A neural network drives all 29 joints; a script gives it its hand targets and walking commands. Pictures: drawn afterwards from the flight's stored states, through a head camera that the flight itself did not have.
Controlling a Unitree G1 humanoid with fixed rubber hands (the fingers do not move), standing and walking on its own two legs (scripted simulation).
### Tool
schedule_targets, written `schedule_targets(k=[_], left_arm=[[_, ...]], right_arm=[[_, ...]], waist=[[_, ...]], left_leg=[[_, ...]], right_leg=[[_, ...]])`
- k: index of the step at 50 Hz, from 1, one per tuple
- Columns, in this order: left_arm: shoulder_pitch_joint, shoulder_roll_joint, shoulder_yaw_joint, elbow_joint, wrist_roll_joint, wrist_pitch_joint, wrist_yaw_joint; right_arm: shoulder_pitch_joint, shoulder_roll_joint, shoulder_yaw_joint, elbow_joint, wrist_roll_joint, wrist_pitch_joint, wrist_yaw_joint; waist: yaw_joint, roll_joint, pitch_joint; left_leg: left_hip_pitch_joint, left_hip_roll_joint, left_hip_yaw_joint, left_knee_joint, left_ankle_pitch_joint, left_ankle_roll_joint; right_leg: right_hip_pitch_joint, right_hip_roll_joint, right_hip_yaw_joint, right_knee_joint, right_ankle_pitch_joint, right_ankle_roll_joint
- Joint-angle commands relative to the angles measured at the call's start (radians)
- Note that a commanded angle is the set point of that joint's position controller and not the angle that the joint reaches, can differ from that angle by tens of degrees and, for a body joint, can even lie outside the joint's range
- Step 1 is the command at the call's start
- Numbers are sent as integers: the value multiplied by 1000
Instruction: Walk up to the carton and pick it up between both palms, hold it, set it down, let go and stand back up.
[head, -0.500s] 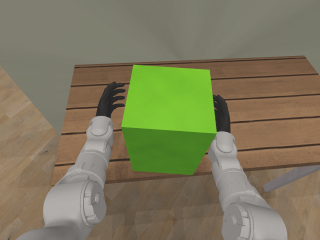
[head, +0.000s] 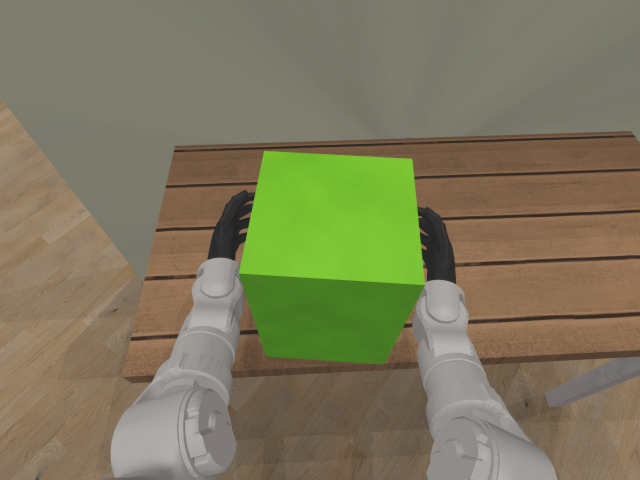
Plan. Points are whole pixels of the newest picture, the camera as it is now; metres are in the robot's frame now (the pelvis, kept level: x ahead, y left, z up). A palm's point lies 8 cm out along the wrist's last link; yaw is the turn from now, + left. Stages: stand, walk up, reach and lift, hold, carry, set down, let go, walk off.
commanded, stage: reach and lift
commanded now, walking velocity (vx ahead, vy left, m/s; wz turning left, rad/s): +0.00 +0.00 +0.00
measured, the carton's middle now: (330, 269) +0.41 -0.02 -0.01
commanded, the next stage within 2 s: none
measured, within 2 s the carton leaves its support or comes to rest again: leaves its support in 1.70 s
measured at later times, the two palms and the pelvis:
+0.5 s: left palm (224, 252) +0.42 +0.12 +0.03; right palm (435, 272) +0.38 -0.15 +0.02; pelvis +0.01 +0.00 +0.00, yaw +2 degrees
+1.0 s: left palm (226, 251) +0.42 +0.12 +0.03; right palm (437, 274) +0.38 -0.15 +0.02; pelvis +0.01 +0.00 +0.00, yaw +3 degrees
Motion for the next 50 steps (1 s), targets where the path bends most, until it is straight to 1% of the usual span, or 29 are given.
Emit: schedule_targets(k=[1,2,3,4,5,6,8,10,11,12,13,14,15,16,17,18,20,22,23,25,26,27,28,29,30,31,38,43,50], left_arm=[[-439,-467,-180,-77,79,-37,-111],[-422,-482,-189,-72,80,-25,-116],[-397,-483,-193,-79,87,-16,-117],[-397,-458,-184,-91,87,-7,-114],[-386,-453,-181,-93,92,5,-112],[-388,-431,-175,-112,86,16,-113],[-389,-442,-188,-129,79,23,-115],[-405,-461,-203,-149,77,18,-115],[-397,-477,-212,-147,74,16,-116],[-374,-489,-218,-137,79,17,-118],[-378,-497,-222,-143,74,12,-119],[-361,-501,-224,-138,78,10,-119],[-370,-507,-226,-124,76,7,-122],[-367,-505,-219,-118,71,5,-127],[-370,-504,-220,-123,79,2,-128],[-379,-501,-218,-118,74,0,-128],[-379,-506,-215,-108,70,4,-130],[-365,-507,-218,-121,80,7,-131],[-380,-514,-224,-138,77,6,-128],[-380,-518,-221,-132,86,9,-123],[-375,-518,-218,-129,84,13,-124],[-362,-524,-216,-125,93,18,-124],[-325,-529,-193,-105,102,33,-140],[-316,-539,-183,-104,101,30,-148],[-322,-536,-176,-107,112,31,-148],[-322,-537,-168,-113,123,34,-145],[-308,-548,-152,-132,161,55,-131],[-297,-553,-152,-143,168,63,-126],[-294,-557,-153,-142,167,63,-127]], right_arm=[[-420,452,200,-68,-115,-49,109],[-418,454,212,-81,-109,-47,117],[-413,445,217,-99,-110,-47,118],[-408,442,227,-97,-103,-40,121],[-407,430,228,-106,-98,-30,121],[-403,410,229,-120,-96,-19,122],[-404,420,236,-133,-79,-6,122],[-403,439,245,-149,-84,-9,124],[-407,437,252,-153,-82,-19,125],[-393,447,261,-149,-75,-23,125],[-378,460,268,-132,-76,-30,121],[-378,458,276,-132,-77,-37,119],[-391,465,278,-141,-85,-43,117],[-393,464,288,-141,-85,-43,117],[-390,468,282,-131,-86,-43,116],[-400,477,286,-128,-80,-42,118],[-392,467,285,-109,-84,-32,119],[-384,467,285,-111,-86,-38,120],[-381,462,281,-111,-82,-42,122],[-392,463,272,-108,-78,-50,122],[-394,464,281,-117,-85,-51,121],[-383,462,280,-112,-86,-45,122],[-310,520,279,-119,-104,-55,98],[-324,515,283,-114,-103,-64,87],[-327,514,274,-101,-111,-72,86],[-332,514,262,-89,-115,-79,86],[-327,484,210,-72,-124,-90,90],[-324,472,195,-81,-126,-88,92],[-322,475,207,-85,-126,-91,90]], waist=[[-38,57,-588],[-33,70,-569],[-32,67,-560],[-26,41,-531],[-22,50,-507],[-19,36,-501],[-20,41,-498],[-23,43,-503],[-17,41,-504],[-17,53,-513],[-23,51,-528],[-13,48,-519],[-25,35,-514],[-17,27,-503],[-20,33,-493],[-12,32,-483],[-20,30,-464],[-20,24,-463],[-29,30,-480],[-22,50,-507],[-25,34,-497],[-21,42,-488],[-89,-47,-454],[-59,-15,-477],[-62,-9,-479],[-56,4,-473],[-45,56,-457],[-46,67,-449],[-47,56,-447]], left_leg=[[202,11,-23,11,349,-54],[219,14,-26,14,344,-56],[224,16,-34,17,339,-61],[226,23,-28,6,325,-54],[227,24,-35,1,298,-62],[223,20,-32,-7,278,-58],[228,22,-29,-11,258,-55],[239,22,-26,-6,281,-64],[239,23,-29,6,311,-64],[241,24,-32,6,334,-67],[223,19,-29,9,351,-69],[203,21,-30,12,362,-69],[204,24,-32,9,351,-65],[186,19,-32,4,332,-64],[172,16,-28,-3,307,-62],[165,19,-31,-11,286,-54],[154,19,-31,-13,252,-55],[184,22,-33,-15,274,-57],[218,23,-30,-9,314,-61],[230,23,-36,3,348,-74],[223,22,-34,1,336,-71],[228,22,-35,-3,335,-72],[210,11,-26,38,373,-65],[126,10,-42,15,343,-49],[114,11,-42,8,337,-46],[117,12,-44,6,338,-49],[239,23,-49,15,376,-86],[269,24,-51,16,371,-98],[244,24,-51,13,368,-91]], right_leg=[[512,-3,-2,104,530,22],[508,-12,-1,94,507,18],[502,-8,-6,93,486,14],[503,-5,-8,86,461,21],[501,-6,-11,85,437,22],[504,-8,-9,86,421,27],[500,-10,-13,87,404,35],[495,-9,-19,86,429,35],[490,-6,-18,95,457,37],[499,-7,-12,91,478,37],[515,-9,-11,93,507,32],[526,-10,-11,96,510,33],[536,-12,-3,93,510,34],[533,-11,-9,94,508,38],[542,-12,-10,95,485,36],[537,-15,-5,97,477,41],[531,-16,-9,97,453,40],[518,-11,-16,96,466,42],[518,-7,-20,94,493,44],[505,-8,-18,88,501,34],[502,-6,-15,83,487,35],[499,-6,-15,77,479,36],[547,-4,2,71,565,41],[569,-17,8,92,580,39],[588,-21,6,96,578,40],[584,-19,5,98,569,39],[470,-6,-14,50,453,26],[437,-4,-21,30,406,23],[461,-7,-18,38,428,25]])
